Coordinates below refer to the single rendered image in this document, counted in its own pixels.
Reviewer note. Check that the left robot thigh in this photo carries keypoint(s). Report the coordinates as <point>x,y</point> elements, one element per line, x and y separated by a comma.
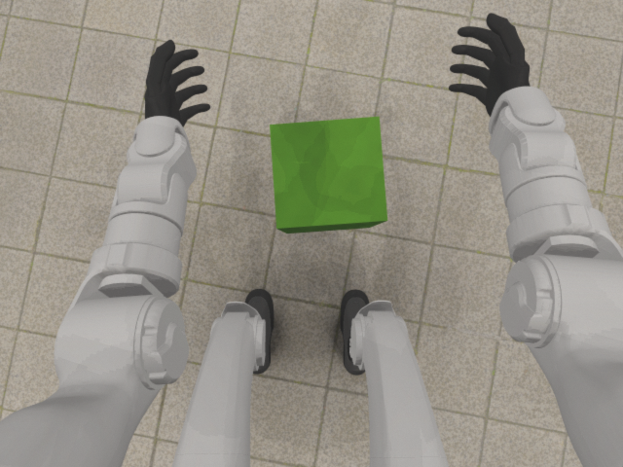
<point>216,430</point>

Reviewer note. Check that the robot right upper arm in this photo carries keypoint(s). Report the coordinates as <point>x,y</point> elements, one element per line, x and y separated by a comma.
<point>569,312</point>

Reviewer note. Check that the right robot foot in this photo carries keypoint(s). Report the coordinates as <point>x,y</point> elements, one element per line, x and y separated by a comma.
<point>352,302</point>

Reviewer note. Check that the robot right forearm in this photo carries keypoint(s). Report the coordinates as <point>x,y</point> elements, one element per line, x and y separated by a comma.
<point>543,185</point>

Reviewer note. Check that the robot right hand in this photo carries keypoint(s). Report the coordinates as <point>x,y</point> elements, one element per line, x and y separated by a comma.
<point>506,62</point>

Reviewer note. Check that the robot left forearm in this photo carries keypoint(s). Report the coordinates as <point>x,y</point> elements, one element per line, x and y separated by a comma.
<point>139,255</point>

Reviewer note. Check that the robot left upper arm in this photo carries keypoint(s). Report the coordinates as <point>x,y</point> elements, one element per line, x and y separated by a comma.
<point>113,356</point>

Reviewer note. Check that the robot left hand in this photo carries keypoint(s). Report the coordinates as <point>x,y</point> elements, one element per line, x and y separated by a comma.
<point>161,97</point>

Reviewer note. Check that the carton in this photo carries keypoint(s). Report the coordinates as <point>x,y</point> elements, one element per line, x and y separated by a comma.
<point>328,175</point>

